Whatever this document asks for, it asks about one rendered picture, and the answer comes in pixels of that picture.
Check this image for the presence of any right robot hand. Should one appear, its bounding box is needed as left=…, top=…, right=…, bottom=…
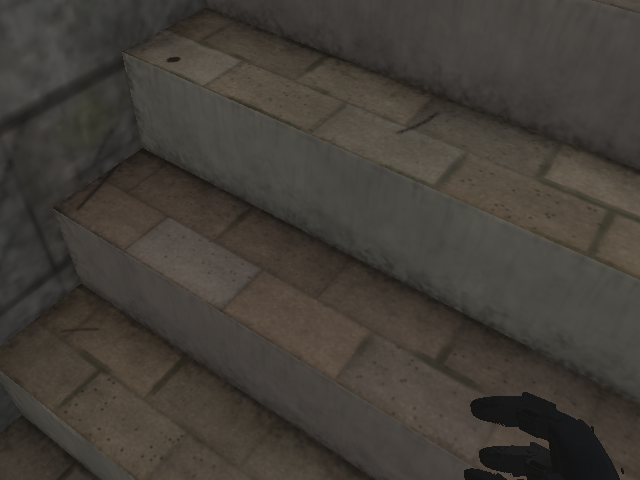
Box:
left=464, top=392, right=624, bottom=480

